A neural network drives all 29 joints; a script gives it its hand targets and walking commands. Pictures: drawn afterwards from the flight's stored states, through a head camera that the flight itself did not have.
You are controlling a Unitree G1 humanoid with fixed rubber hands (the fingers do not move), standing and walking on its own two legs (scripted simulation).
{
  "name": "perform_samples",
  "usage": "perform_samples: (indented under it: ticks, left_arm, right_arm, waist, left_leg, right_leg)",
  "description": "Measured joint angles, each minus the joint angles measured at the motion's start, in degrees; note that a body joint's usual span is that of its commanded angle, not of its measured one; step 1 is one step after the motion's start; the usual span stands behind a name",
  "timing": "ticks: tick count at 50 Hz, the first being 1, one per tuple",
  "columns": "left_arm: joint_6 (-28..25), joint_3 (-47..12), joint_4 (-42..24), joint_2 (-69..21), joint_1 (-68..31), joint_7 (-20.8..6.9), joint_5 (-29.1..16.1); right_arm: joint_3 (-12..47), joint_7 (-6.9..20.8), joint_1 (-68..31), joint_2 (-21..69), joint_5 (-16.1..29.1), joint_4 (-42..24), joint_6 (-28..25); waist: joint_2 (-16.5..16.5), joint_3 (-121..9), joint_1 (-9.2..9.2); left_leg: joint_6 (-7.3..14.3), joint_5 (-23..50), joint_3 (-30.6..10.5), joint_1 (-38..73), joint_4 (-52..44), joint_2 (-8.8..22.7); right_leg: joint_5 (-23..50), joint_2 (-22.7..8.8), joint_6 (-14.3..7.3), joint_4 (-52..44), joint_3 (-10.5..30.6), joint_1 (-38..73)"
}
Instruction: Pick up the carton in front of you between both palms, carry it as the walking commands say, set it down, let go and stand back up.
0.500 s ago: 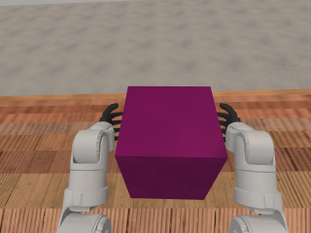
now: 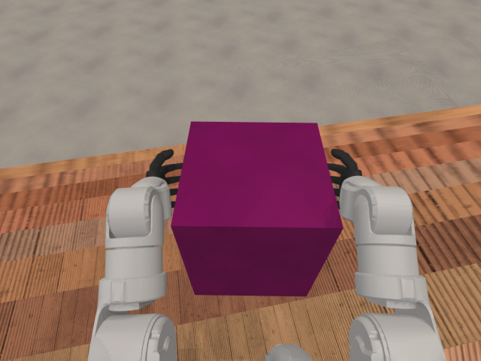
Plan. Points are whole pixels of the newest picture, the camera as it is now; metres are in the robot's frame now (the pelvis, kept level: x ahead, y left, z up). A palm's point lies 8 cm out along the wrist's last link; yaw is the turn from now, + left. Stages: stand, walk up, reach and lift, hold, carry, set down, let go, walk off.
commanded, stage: carry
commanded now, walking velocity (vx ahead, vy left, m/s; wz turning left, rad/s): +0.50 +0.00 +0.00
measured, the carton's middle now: (252, 214) +0.37 -0.04 +0.02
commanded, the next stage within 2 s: none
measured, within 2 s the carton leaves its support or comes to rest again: neither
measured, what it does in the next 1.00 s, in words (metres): goes down: right foot 0.14 m lower, then left foot 0.14 m lower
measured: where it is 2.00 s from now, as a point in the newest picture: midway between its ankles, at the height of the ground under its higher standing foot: (232, 188)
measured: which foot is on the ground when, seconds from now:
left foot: down 0.00-0.28, up 0.30-0.66, down 0.68-1.00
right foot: up 0.00-0.26, down 0.28-0.70, up 0.72-1.00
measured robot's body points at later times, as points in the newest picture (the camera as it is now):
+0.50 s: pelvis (260, 268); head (281, 91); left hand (174, 134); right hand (282, 118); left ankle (213, 313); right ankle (259, 338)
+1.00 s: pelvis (240, 181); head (238, 51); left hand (202, 102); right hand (277, 99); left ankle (231, 279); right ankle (259, 227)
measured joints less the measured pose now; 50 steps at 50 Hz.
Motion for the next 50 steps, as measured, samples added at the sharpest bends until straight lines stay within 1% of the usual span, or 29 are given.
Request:
perform_samples:
  ticks: [2,4,7,10,12,13,14,15,16,17,18,20,22,23,24,28,31,32,33,34,35,36,37,38,40,42,44,47,50]
  left_arm:
    - [0.02,0.31,-1.32,-0.17,0.04,0.01,0.20]
    - [-0.10,0.57,-2.94,-0.13,-0.09,0.01,0.14]
    - [-0.16,1.20,-4.90,0.15,-0.11,-0.04,-0.08]
    - [0.14,1.25,-4.65,0.24,-0.44,-0.15,0.21]
    - [0.19,0.82,-2.65,0.11,-1.08,-0.24,0.75]
    - [0.14,0.31,-0.98,-0.02,-1.63,-0.26,1.11]
    - [0.19,-0.44,0.92,-0.05,-2.43,-0.26,1.44]
    - [0.12,-1.18,2.60,0.04,-3.23,-0.23,1.58]
    - [0.07,-1.79,4.03,0.62,-3.89,-0.15,1.19]
    - [0.30,-2.25,5.37,1.48,-4.50,-0.40,-0.03]
    - [0.64,-2.53,6.34,2.32,-4.82,-0.50,-1.33]
    - [0.81,-3.18,8.09,3.16,-4.13,-0.08,-3.29]
    - [1.13,-3.62,9.13,3.36,-3.36,0.71,-4.75]
    - [1.09,-3.80,9.34,3.36,-3.09,0.91,-5.22]
    - [0.89,-4.06,9.34,3.37,-2.85,1.06,-5.56]
    - [-1.37,-4.81,8.23,2.62,-2.13,1.34,-5.93]
    - [-3.49,-4.78,6.73,1.59,-1.22,1.43,-5.76]
    - [-4.00,-4.62,6.05,1.50,-0.88,1.44,-5.84]
    - [-4.38,-4.33,5.25,1.70,-0.39,1.42,-6.08]
    - [-4.51,-3.82,4.23,2.21,0.36,1.33,-6.51]
    - [-4.79,-3.29,3.43,2.91,0.87,0.98,-6.89]
    - [-5.38,-2.90,3.44,3.13,0.74,0.66,-6.99]
    - [-5.86,-2.66,3.65,2.80,0.81,0.36,-6.42]
    - [-6.10,-2.48,3.91,2.29,1.01,0.10,-5.55]
    - [-6.02,-1.75,4.36,0.80,2.11,-0.35,-3.45]
    - [-5.99,-1.05,4.41,-0.62,3.92,-0.54,-1.35]
    - [-6.10,-0.38,3.95,-1.18,5.68,-0.73,-0.62]
    - [-7.00,0.01,2.48,-1.35,7.89,-0.86,-0.49]
    - [-7.70,-0.18,0.10,-0.91,9.43,-0.91,-0.62]
  right_arm:
    - [0.39,-0.38,-0.18,-0.30,1.02,-0.51,-0.41]
    - [0.43,-0.55,-0.89,-0.29,1.36,-1.31,-0.77]
    - [0.45,-0.55,-2.27,0.16,1.12,-1.52,-1.31]
    - [0.29,-0.48,-2.82,0.08,1.14,-0.72,-1.32]
    - [0.03,-0.22,-3.20,-0.63,1.22,0.80,-0.96]
    - [-0.24,0.04,-3.26,-1.26,1.29,1.70,-0.62]
    - [-0.53,0.37,-3.25,-2.03,1.42,2.45,-0.15]
    - [-0.72,0.76,-3.67,-2.85,1.47,3.32,0.22]
    - [-0.93,1.00,-4.40,-3.18,1.29,4.42,0.41]
    - [-1.08,1.01,-5.05,-3.03,0.67,5.48,0.71]
    - [-1.26,1.10,-5.54,-2.80,0.11,6.16,1.17]
    - [-1.72,1.10,-4.55,-1.84,-1.21,6.22,2.29]
    - [-2.25,1.02,-2.63,-0.76,-2.27,4.95,3.46]
    - [-2.57,1.02,-1.88,-0.38,-2.61,4.24,3.77]
    - [-2.89,1.02,-1.22,-0.04,-2.86,3.48,3.81]
    - [-3.97,1.03,0.90,0.56,-3.19,-0.48,2.86]
    - [-4.35,1.04,2.65,0.93,-3.12,-3.58,1.56]
    - [-4.26,1.04,3.05,1.22,-3.22,-4.36,1.06]
    - [-3.91,1.03,3.25,1.67,-3.46,-4.69,0.41]
    - [-3.17,1.00,3.08,2.26,-3.92,-4.45,-0.27]
    - [-2.33,0.92,2.78,2.84,-4.43,-4.08,-1.08]
    - [-1.71,0.84,2.67,2.81,-4.60,-3.93,-1.81]
    - [-1.15,0.79,2.68,2.27,-4.22,-3.39,-2.30]
    - [-0.72,0.70,2.94,1.68,-3.47,-2.63,-2.75]
    - [0.22,0.38,3.88,0.53,-1.58,-0.60,-3.42]
    - [1.48,-0.46,4.85,-0.05,0.12,1.57,-4.04]
    - [2.54,-0.89,5.42,-0.27,1.34,3.35,-4.99]
    - [3.99,-1.45,5.38,-0.52,2.70,4.86,-6.53]
    - [4.88,-1.48,4.88,-0.28,3.10,5.37,-8.23]
  waist:
    - [0.21,0.42,-0.14]
    - [0.17,0.47,-0.03]
    - [-0.63,-0.60,-0.44]
    - [-2.19,-2.66,-0.77]
    - [-2.72,-4.28,0.42]
    - [-2.79,-4.93,1.88]
    - [-3.20,-5.63,4.00]
    - [-2.69,-6.28,6.19]
    - [-1.93,-6.72,7.64]
    - [-1.84,-6.91,8.80]
    - [-1.49,-6.67,9.74]
    - [-0.09,-5.59,10.97]
    - [-0.25,-4.11,11.96]
    - [-0.35,-3.21,12.33]
    - [-0.49,-2.28,12.59]
    - [0.04,0.46,13.79]
    - [1.44,0.90,14.19]
    - [1.69,0.77,13.99]
    - [1.71,0.63,13.26]
    - [1.82,0.28,11.81]
    - [1.33,0.02,9.64]
    - [0.57,-0.13,7.68]
    - [0.72,-0.52,6.30]
    - [0.66,-0.79,4.85]
    - [0.59,-0.97,2.24]
    - [0.83,-0.97,0.62]
    - [0.55,-0.68,-0.53]
    - [0.25,-0.53,-1.65]
    - [-1.50,-1.13,-1.99]
  left_leg:
    - [0.00,-1.82,-0.25,1.81,-0.42,0.24]
    - [-0.47,-4.21,-0.57,3.33,0.31,0.52]
    - [-1.35,-9.72,-1.32,5.52,3.76,0.21]
    - [-2.08,-17.54,-2.16,8.42,9.50,-0.51]
    - [-2.71,-23.61,-1.82,10.41,16.20,-0.30]
    - [-3.21,-19.99,-0.93,10.84,21.93,0.53]
    - [-3.92,-17.57,-0.21,10.09,30.47,1.00]
    - [-4.29,-17.10,-0.94,7.78,40.16,1.31]
    - [-4.47,-16.90,-2.81,4.52,47.60,1.15]
    - [-4.58,-16.01,-4.30,1.07,51.58,0.77]
    - [-4.47,-13.43,-5.59,-2.34,52.21,0.95]
    - [-4.71,-8.11,-8.27,-8.35,47.46,2.23]
    - [-5.25,-4.90,-8.94,-12.95,38.95,3.02]
    - [-5.28,-2.00,-8.89,-15.03,35.82,3.36]
    - [-4.93,1.34,-8.68,-16.94,33.64,3.56]
    - [-3.64,23.96,-7.18,-18.93,15.54,3.65]
    - [-3.09,34.72,-4.72,-14.39,-1.33,2.41]
    - [-2.57,38.44,-3.40,-12.36,-4.26,1.80]
    - [-1.86,40.47,-1.93,-9.60,-6.05,1.04]
    - [-0.69,41.23,-0.45,-5.72,-8.30,0.38]
    - [0.63,32.46,0.71,-2.28,-8.79,-0.40]
    - [1.28,21.32,0.58,-1.12,-7.13,-1.75]
    - [1.76,10.94,-0.25,-0.19,-5.24,-2.65]
    - [1.81,3.59,-0.72,-0.06,-2.93,-3.56]
    - [1.87,0.13,-0.31,-1.10,2.73,-4.54]
    - [2.67,-3.87,-0.13,-0.68,6.72,-4.64]
    - [2.39,-7.99,-0.30,0.70,8.87,-4.54]
    - [1.80,-14.18,-1.74,2.67,12.94,-4.07]
    - [1.02,-21.90,-3.25,5.60,17.92,-4.08]
  right_leg:
    - [2.94,-0.72,0.62,-6.72,0.38,-2.75]
    - [11.07,-1.38,0.43,-9.88,-0.05,-5.42]
    - [25.12,-2.38,0.17,-17.80,-0.43,-7.33]
    - [42.45,-2.51,0.63,-34.38,-1.16,-3.81]
    - [50.13,-2.03,0.41,-39.63,-3.58,0.20]
    - [50.96,-1.59,-0.13,-39.77,-5.23,3.10]
    - [49.05,-1.29,-1.41,-40.62,-6.47,6.90]
    - [36.78,-0.41,-2.91,-39.10,-6.99,9.72]
    - [23.36,1.00,-3.40,-36.65,-6.18,10.99]
    - [12.53,2.02,-4.02,-34.71,-5.24,11.87]
    - [11.73,2.89,-4.85,-32.11,-4.75,11.61]
    - [5.13,4.71,-5.62,-24.75,-5.93,10.01]
    - [0.02,5.23,-5.97,-21.11,-6.29,10.05]
    - [-1.47,5.25,-5.20,-19.98,-6.36,10.29]
    - [-3.07,5.28,-5.32,-18.83,-6.33,10.57]
    - [-10.47,5.84,-6.26,-13.69,-5.23,11.90]
    - [-17.40,6.83,-6.23,-9.19,-4.79,14.31]
    - [-19.65,6.90,-6.16,-6.48,-5.20,15.00]
    - [-18.02,6.46,-6.27,-2.04,-6.29,15.23]
    - [-13.03,5.70,-6.42,4.70,-7.87,14.58]
    - [-9.50,4.21,-6.36,13.35,-9.27,12.46]
    - [-9.10,3.37,-4.22,21.19,-8.57,9.60]
    - [-9.04,3.45,-2.79,25.88,-7.02,6.42]
    - [-8.47,2.82,-1.88,26.95,-5.30,3.35]
    - [-5.30,1.04,-0.48,21.98,-1.22,-2.21]
    - [-0.97,-0.72,0.90,11.72,1.78,-6.25]
    - [4.73,-2.38,1.46,2.42,2.94,-9.00]
    - [21.36,-3.49,0.62,-7.66,2.35,-11.31]
    - [38.20,-2.89,0.88,-26.45,0.50,-7.47]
